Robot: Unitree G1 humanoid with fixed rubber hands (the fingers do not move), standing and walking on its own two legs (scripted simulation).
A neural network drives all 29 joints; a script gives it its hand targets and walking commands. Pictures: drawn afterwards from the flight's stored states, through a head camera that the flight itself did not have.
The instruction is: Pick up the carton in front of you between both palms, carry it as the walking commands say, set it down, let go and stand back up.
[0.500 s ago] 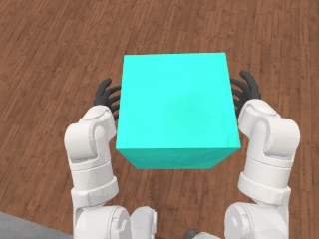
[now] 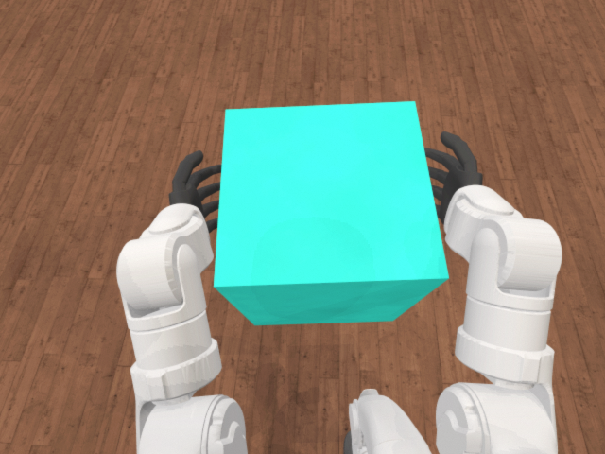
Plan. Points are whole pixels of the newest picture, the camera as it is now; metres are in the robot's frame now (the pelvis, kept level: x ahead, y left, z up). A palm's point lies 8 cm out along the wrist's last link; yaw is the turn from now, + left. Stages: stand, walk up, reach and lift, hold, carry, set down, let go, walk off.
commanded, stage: carry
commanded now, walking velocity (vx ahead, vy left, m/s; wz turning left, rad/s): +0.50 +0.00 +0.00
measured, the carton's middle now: (322, 231) +0.38 -0.03 +0.08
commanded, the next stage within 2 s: none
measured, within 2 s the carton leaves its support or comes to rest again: neither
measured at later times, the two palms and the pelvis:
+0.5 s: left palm (173, 26) +0.69 +0.15 +0.21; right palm (368, 12) +0.69 -0.15 +0.21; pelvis +0.33 +0.00 +0.04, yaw +0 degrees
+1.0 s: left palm out of the picture +0.98 +0.16 +0.24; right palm out of the picture +1.02 -0.14 +0.24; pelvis +0.65 -0.03 +0.10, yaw +1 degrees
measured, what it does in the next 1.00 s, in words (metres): climbs: right foot 0.05 m higher, then left foot 0.03 m higher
